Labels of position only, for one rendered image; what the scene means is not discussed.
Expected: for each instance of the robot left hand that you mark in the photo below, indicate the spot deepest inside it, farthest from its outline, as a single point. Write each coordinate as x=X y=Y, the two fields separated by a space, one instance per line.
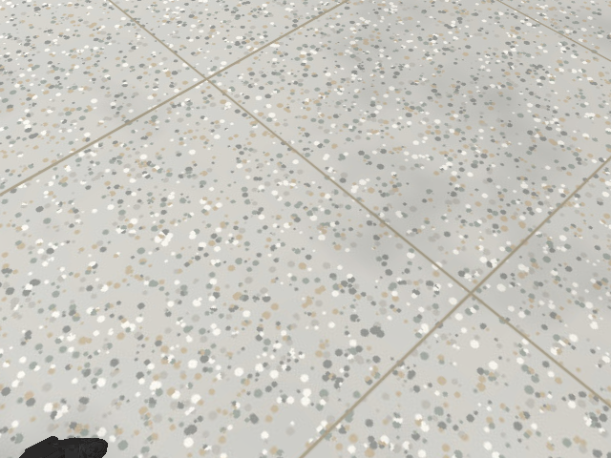
x=67 y=448

